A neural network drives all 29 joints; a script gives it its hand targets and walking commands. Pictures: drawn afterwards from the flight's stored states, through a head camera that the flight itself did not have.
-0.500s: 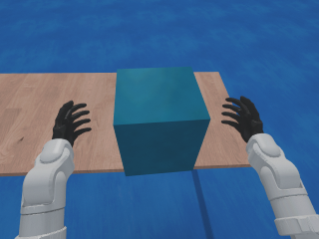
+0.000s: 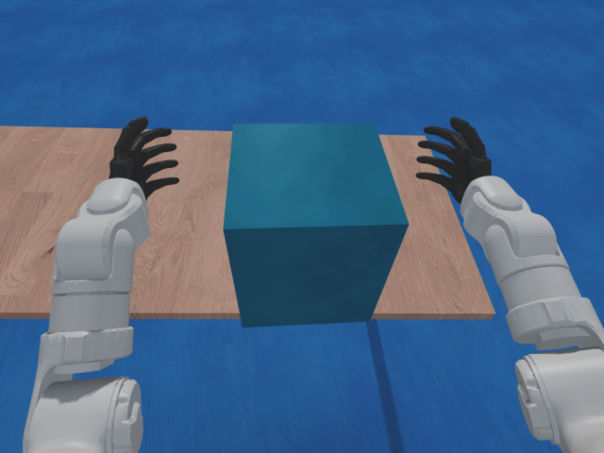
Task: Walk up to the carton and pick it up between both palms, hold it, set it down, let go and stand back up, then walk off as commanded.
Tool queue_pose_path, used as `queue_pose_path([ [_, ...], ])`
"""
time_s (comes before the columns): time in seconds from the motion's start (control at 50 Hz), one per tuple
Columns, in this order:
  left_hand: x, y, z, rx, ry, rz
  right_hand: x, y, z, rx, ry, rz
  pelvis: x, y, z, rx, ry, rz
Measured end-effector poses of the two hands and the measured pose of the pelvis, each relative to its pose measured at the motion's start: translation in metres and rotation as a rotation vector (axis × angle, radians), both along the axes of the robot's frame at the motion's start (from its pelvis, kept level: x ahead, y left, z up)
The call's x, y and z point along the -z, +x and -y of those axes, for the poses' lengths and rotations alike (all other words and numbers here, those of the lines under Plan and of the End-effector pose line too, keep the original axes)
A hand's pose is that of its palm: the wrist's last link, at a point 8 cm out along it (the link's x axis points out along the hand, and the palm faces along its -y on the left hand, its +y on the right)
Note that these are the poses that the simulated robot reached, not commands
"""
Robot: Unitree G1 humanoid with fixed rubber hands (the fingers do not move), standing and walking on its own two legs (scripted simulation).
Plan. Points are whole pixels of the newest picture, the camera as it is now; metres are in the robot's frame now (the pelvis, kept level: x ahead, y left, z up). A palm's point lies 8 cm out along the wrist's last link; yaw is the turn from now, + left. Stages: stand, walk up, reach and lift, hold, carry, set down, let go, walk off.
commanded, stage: reach and lift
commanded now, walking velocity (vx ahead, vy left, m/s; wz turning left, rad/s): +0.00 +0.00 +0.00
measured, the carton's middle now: (306, 229) +0.42 +0.03 +0.04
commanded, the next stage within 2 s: none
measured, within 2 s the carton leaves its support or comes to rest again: neither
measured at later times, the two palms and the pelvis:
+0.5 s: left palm (133, 156) +0.40 +0.25 +0.18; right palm (451, 141) +0.47 -0.15 +0.18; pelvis +0.01 +0.00 +0.00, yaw +2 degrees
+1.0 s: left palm (164, 221) +0.39 +0.24 +0.07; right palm (409, 207) +0.45 -0.12 +0.08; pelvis +0.00 +0.01 -0.01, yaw +2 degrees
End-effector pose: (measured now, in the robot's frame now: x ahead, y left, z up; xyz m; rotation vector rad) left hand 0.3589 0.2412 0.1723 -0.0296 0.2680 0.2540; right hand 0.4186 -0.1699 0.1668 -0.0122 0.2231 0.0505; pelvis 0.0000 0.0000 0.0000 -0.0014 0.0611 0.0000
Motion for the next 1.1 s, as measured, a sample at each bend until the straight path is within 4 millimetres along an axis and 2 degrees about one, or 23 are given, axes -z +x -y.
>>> queue_pose_path([
  [0.2,-0.005,0.021,-0.009,-0.007,0.013,-0.013,-0.016,0.027,-0.012,-0.002,0.016,0.001,0.001,0.002,0.000,-0.017,-0.006,-0.040],
  [0.3,-0.017,0.031,-0.009,-0.001,0.030,0.013,-0.027,0.040,-0.016,-0.005,0.033,0.020,0.001,0.004,-0.001,-0.023,-0.011,-0.061],
  [0.44,-0.015,0.043,-0.011,-0.004,0.034,0.010,-0.028,0.054,-0.017,0.005,0.027,0.015,0.001,0.008,-0.003,-0.028,-0.015,-0.082],
  [0.48,-0.009,0.044,-0.012,-0.004,0.046,0.004,-0.022,0.055,-0.017,0.008,0.032,0.009,0.001,0.009,-0.004,-0.031,-0.015,-0.082],
  [0.56,0.015,0.042,-0.012,0.000,0.032,-0.030,0.002,0.053,-0.018,0.015,0.025,-0.030,0.001,0.012,-0.005,-0.035,-0.015,-0.081],
  [0.72,0.073,0.028,-0.008,0.003,0.006,-0.047,0.057,0.035,-0.029,0.008,0.000,-0.031,0.002,0.012,-0.006,-0.037,-0.018,-0.100],
  [0.82,0.096,0.024,-0.004,-0.010,0.027,-0.046,0.086,0.029,-0.038,0.002,0.014,-0.055,0.004,0.009,-0.006,-0.037,-0.021,-0.138],
  [0.94,0.101,0.028,0.002,-0.013,0.028,-0.008,0.093,0.030,-0.047,-0.019,-0.002,-0.023,0.007,0.005,-0.005,-0.029,-0.023,-0.185],
  [1.1,0.099,0.034,0.009,-0.006,0.017,0.014,0.084,0.034,-0.048,-0.009,-0.020,-0.004,0.009,-0.001,-0.005,-0.030,-0.020,-0.203],
])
